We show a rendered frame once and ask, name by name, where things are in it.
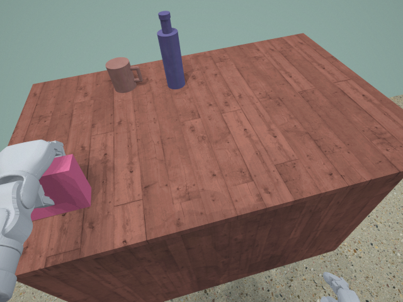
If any robot left hand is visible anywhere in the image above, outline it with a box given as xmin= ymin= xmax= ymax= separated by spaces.
xmin=0 ymin=140 xmax=66 ymax=209

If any table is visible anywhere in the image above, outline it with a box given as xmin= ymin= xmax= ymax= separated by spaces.
xmin=8 ymin=33 xmax=403 ymax=302

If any sponge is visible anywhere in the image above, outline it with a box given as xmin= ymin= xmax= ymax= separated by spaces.
xmin=31 ymin=154 xmax=91 ymax=221

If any robot right hand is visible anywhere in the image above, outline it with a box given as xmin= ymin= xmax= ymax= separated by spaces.
xmin=321 ymin=272 xmax=360 ymax=302

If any robot left forearm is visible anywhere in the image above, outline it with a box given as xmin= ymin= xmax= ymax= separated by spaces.
xmin=0 ymin=171 xmax=40 ymax=302

